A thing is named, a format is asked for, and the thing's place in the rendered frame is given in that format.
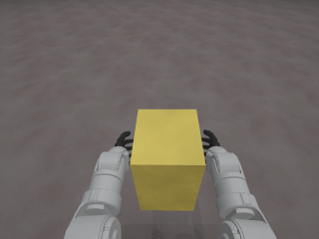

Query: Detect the right robot upper arm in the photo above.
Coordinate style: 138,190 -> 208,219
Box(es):
217,218 -> 276,239

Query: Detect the robot left forearm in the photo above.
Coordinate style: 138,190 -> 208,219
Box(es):
64,146 -> 130,239

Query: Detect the carton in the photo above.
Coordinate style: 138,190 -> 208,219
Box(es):
130,109 -> 206,211

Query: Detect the robot right hand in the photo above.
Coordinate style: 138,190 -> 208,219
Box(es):
201,129 -> 220,163

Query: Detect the left robot upper arm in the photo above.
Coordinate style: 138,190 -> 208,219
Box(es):
65,214 -> 122,239

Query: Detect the robot left hand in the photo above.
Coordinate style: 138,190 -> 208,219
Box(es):
115,130 -> 134,164

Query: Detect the robot right forearm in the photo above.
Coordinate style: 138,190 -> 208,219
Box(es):
205,146 -> 277,239

